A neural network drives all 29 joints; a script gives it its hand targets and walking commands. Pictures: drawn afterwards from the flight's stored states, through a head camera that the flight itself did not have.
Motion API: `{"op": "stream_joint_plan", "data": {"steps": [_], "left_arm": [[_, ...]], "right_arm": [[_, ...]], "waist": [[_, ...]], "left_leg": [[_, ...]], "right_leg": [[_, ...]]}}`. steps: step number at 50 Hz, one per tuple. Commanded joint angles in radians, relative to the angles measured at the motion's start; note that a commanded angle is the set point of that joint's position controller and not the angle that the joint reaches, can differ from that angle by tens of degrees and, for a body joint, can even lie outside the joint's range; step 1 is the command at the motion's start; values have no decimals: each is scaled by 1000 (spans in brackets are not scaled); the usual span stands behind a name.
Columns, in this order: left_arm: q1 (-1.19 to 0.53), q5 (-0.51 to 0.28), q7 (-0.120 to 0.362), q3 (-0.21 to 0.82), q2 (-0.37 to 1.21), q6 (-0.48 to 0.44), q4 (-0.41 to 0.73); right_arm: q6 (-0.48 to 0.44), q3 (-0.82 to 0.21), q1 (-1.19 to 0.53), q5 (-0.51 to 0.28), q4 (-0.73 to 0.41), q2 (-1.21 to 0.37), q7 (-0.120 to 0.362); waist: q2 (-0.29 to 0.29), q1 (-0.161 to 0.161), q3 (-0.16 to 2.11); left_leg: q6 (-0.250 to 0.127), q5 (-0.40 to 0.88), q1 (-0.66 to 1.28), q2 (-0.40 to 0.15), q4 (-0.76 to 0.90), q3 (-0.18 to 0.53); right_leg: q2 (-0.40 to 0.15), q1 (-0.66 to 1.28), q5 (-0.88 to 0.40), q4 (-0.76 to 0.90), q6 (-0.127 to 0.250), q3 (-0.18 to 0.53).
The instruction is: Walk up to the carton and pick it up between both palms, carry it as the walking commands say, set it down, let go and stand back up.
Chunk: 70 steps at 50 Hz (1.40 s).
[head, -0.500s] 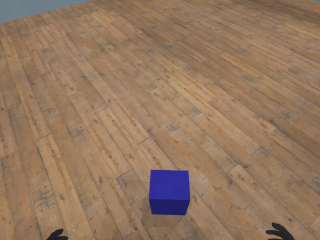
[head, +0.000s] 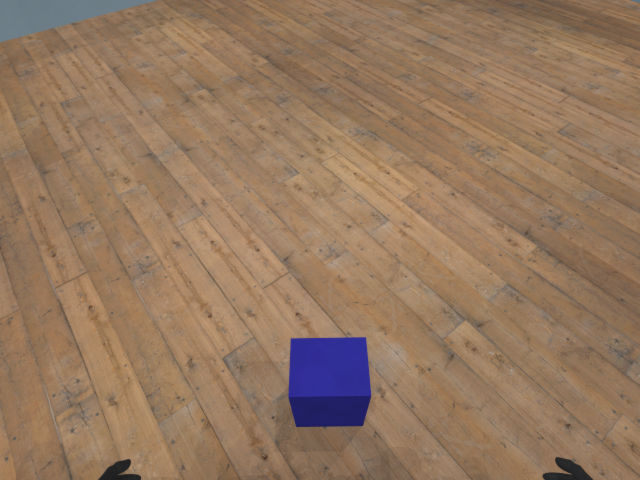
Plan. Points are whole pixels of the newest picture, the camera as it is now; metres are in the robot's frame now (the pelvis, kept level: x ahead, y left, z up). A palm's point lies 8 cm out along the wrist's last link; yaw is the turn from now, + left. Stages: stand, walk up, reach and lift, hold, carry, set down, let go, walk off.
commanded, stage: reach and lift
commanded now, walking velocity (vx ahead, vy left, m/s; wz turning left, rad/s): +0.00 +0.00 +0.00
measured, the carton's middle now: (328, 384) +0.43 +0.02 -0.63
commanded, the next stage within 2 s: none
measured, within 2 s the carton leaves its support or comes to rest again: neither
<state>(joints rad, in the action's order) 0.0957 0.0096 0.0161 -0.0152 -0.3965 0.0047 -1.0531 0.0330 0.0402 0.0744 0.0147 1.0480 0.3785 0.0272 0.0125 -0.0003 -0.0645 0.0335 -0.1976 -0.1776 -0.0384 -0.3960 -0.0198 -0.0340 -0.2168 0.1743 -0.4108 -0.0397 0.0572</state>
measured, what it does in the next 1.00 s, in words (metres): lowers itself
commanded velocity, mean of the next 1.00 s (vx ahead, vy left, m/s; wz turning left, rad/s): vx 0.00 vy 0.00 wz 0.00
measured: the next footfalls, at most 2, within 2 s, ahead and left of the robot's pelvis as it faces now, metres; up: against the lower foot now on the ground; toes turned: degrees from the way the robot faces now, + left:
none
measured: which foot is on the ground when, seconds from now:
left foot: down 0.00-1.00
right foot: down 0.00-1.00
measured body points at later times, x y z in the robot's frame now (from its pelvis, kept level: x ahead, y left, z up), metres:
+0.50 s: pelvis +0.01 -0.01 -0.04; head +0.16 +0.01 +0.38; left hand +0.26 +0.29 -0.15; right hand +0.25 -0.26 -0.15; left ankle +0.01 +0.14 -0.74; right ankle +0.03 -0.15 -0.74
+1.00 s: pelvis -0.07 -0.01 -0.10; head +0.18 +0.00 +0.28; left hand +0.37 +0.24 -0.20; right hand +0.38 -0.22 -0.20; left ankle +0.01 +0.14 -0.74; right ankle +0.03 -0.15 -0.74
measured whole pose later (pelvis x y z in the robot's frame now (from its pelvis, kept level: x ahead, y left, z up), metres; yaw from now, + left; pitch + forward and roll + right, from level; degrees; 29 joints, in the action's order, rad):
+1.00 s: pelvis -0.07 -0.01 -0.10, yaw +4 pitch +30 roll +1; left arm -0.80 -0.02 0.01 -0.19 -0.33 0.28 -0.75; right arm 0.29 0.19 -0.75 -0.04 0.68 0.24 -0.03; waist 0.02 -0.03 -0.05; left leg 0.06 -0.29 -1.25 -0.01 -1.02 0.05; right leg -0.01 -1.26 0.29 -1.03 -0.05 0.07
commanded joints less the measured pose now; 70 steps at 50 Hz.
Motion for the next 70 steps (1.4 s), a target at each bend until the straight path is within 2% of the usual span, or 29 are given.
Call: {"op": "stream_joint_plan", "data": {"steps": [1,4,8,12,15,18,22,25,26,27,28,29,30,35,38,39,40,41,42,49,50,56,57,59,62,66,68,69,70], "left_arm": [[-240,12,59,-82,-62,114,478],[-150,66,72,-167,-160,198,476],[-48,113,70,-198,-106,269,434],[-161,97,72,-160,-31,204,496],[-237,72,73,-238,-113,168,567],[-259,31,46,-214,-124,137,586],[-244,19,37,-195,-88,143,518],[-282,19,23,-159,-72,141,473],[-219,13,20,-164,-45,136,446],[-305,-4,15,-142,-34,127,495],[-302,6,19,-170,-26,131,464],[-411,-6,6,-152,-26,121,512],[-451,-29,6,-151,-15,123,520],[-713,-22,-12,-168,-44,182,533],[-812,-46,-14,-150,-13,225,573],[-880,-63,-15,-120,-48,254,531],[-905,-52,-24,-147,-61,262,521],[-925,-42,-20,-161,-79,281,500],[-944,-54,-29,-152,-67,284,488],[-1120,-15,-5,-233,-90,232,398],[-1141,6,-3,-233,-71,217,357],[-1292,-12,26,-262,-89,125,318],[-1293,-1,37,-270,-73,128,279],[-1355,-32,49,-225,-47,108,283],[-1359,40,39,-291,-76,88,203],[-1400,37,26,-285,-32,66,352],[-1350,79,16,-311,-51,69,339],[-1354,80,18,-346,-53,58,434],[-1261,45,20,-311,-4,60,385]], "right_arm": [[105,107,-102,45,-445,93,19],[186,78,-26,16,-500,103,32],[234,148,68,67,-531,65,-2],[185,190,-25,75,-535,52,0],[159,115,-110,26,-632,-24,-8],[144,126,-88,17,-613,1,-29],[143,87,-128,-25,-576,-22,-42],[128,142,-144,-4,-571,13,-50],[121,143,-108,0,-556,0,-46],[111,163,-149,-6,-559,25,-43],[113,131,-228,-19,-580,10,-38],[108,128,-243,-37,-557,-3,-26],[117,145,-312,-33,-576,12,-32],[158,106,-625,-103,-574,24,-15],[194,147,-729,-103,-591,63,-13],[213,176,-772,-79,-592,82,-26],[223,143,-834,-114,-597,56,-23],[238,212,-834,-50,-563,103,-43],[255,172,-847,-65,-485,62,-38],[219,189,-1032,-48,-469,-12,-76],[196,211,-1072,-52,-448,-17,-80],[129,163,-1208,-73,-481,-98,-117],[134,202,-1149,-42,-427,-97,-126],[109,209,-1250,-30,-473,-85,-133],[95,201,-1268,-26,-414,-151,-133],[79,266,-1202,18,-460,-146,-133],[84,290,-1184,70,-413,-135,-120],[78,289,-1160,65,-534,-108,-127],[67,263,-1139,45,-545,-181,-116]], "waist": [[-63,-23,-58],[-42,41,-31],[138,-21,52],[-35,-56,188],[92,13,349],[44,-25,462],[-78,2,560],[-97,-55,586],[-76,-32,644],[-63,-88,610],[-44,-18,645],[-102,-43,597],[-34,-42,608],[-58,17,616],[-84,-23,808],[-26,-65,782],[-47,-1,780],[7,-56,767],[-26,-36,699],[10,-17,880],[-75,-3,798],[24,8,1018],[39,-45,979],[2,-61,1027],[-54,28,1029],[-70,-54,1297],[-3,-53,1237],[-81,-34,1441],[-39,-22,1390]], "left_leg": [[-35,-465,-311,40,77,-83],[-43,-374,-256,76,38,-101],[6,-125,38,129,-94,-96],[-4,55,-208,100,-194,-47],[-31,181,-265,103,-280,-36],[-15,357,-347,106,-330,-23],[28,507,-406,110,-411,-25],[52,533,-364,91,-443,-24],[52,564,-328,110,-452,-28],[54,553,-293,84,-462,-11],[41,465,-352,88,-471,-18],[45,396,-405,88,-447,-20],[39,277,-519,90,-444,-40],[26,-25,-544,77,-452,-25],[35,-69,-463,92,-465,-24],[24,-171,-459,77,-456,-21],[17,-153,-545,78,-473,-40],[21,-188,-557,87,-458,-37],[21,-222,-605,86,-459,-41],[6,-99,-751,109,-519,-70],[18,-124,-744,109,-517,-79],[-2,42,-914,121,-600,-82],[1,9,-949,124,-595,-86],[6,34,-912,131,-611,-74],[13,104,-919,130,-634,-81],[23,366,-828,140,-674,-63],[28,297,-861,146,-687,-54],[34,388,-777,148,-695,-67],[21,462,-770,147,-697,-48]], "right_leg": [[115,111,236,-63,-2,-192],[79,74,234,-43,-14,-179],[21,-211,256,52,18,-142],[87,-125,-84,-196,-7,-115],[72,-84,-282,-283,-36,-77],[79,-105,-500,-360,-39,-90],[76,-168,-587,-425,-8,-62],[92,-312,-513,-443,-7,-90],[97,-373,-482,-442,-11,-105],[112,-517,-400,-434,-14,-119],[106,-516,-322,-438,-15,-107],[111,-532,-300,-440,-7,-115],[105,-489,-261,-442,-16,-107],[89,-643,95,-484,-15,-128],[103,-603,134,-481,-3,-145],[102,-612,214,-475,-19,-163],[97,-617,181,-498,-17,-151],[107,-589,216,-481,-27,-160],[106,-634,234,-506,-15,-165],[106,-560,63,-534,-28,-123],[97,-649,133,-533,-27,-131],[105,-558,-100,-603,-37,-94],[105,-574,-98,-598,-40,-105],[114,-583,-99,-609,-30,-104],[112,-704,-102,-625,-45,-109],[130,-617,-418,-671,-45,-110],[134,-688,-313,-703,-66,-135],[126,-528,-455,-693,-33,-94],[131,-569,-517,-716,-49,-114]]}}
